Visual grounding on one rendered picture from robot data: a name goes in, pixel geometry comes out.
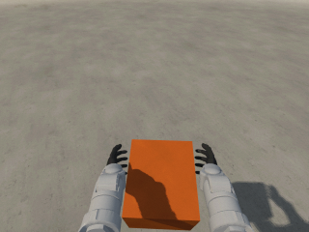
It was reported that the robot left hand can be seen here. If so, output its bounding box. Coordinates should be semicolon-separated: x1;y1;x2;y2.
106;144;127;174

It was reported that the robot right hand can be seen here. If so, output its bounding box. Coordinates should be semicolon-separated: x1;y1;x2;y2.
194;143;217;175

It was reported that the carton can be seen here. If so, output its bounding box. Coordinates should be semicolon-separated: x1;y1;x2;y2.
122;139;200;231

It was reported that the right robot forearm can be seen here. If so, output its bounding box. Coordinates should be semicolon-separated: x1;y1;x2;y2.
199;163;255;232

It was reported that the left robot forearm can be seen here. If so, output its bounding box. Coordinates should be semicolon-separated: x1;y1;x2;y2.
78;163;126;232

